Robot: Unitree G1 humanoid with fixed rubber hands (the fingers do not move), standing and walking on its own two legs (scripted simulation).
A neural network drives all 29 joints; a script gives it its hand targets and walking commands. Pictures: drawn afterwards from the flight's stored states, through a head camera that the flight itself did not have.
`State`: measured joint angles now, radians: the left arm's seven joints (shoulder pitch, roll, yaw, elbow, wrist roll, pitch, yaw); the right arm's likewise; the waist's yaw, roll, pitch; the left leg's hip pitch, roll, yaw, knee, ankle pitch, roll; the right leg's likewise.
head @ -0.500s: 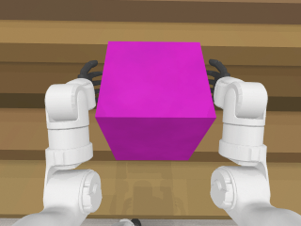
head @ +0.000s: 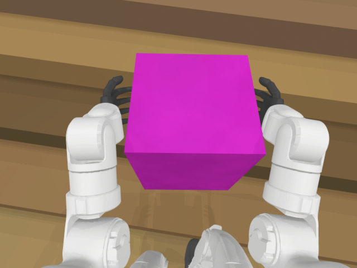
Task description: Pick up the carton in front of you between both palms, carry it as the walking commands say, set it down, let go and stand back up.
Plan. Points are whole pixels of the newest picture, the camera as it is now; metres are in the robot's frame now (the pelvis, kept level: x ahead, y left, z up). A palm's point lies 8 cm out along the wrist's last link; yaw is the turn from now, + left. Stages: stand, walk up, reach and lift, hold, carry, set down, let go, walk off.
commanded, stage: carry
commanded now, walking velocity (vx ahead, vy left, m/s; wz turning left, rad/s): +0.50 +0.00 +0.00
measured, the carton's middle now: (188, 131) +0.39 +0.03 +0.04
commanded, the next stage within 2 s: none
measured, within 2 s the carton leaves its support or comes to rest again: neither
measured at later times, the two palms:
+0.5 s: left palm out of the picture +0.70 +0.15 +0.34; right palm out of the picture +0.65 -0.15 +0.32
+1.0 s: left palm out of the picture +0.81 +0.21 +0.41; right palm out of the picture +0.85 -0.09 +0.41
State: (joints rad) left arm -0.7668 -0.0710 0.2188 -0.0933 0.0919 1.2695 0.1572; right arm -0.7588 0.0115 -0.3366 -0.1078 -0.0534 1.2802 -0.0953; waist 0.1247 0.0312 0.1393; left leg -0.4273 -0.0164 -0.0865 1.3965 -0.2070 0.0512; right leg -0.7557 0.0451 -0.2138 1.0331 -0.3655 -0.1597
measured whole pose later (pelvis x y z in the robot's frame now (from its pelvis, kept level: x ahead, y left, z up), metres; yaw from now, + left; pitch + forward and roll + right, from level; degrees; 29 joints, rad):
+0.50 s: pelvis +0.30 +0.05 +0.16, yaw +0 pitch +2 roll +4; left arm -0.95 0.06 0.36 0.23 0.09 1.38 0.09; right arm -0.93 -0.04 -0.20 0.23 -0.03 1.38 -0.18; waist -0.17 -0.03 0.00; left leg -0.66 -0.04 0.21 0.94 -0.32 0.12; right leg -0.49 0.04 0.08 1.59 -0.18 -0.04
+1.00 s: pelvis +0.44 +0.03 +0.24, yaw +0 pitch +6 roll +2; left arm -0.89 -0.01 0.28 0.11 0.06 1.36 0.15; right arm -0.95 -0.02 -0.34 0.14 -0.11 1.38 -0.13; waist 0.11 -0.01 -0.02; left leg -0.81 -0.03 0.07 1.56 -0.51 0.04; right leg -0.17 0.02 0.00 0.34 -0.26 -0.07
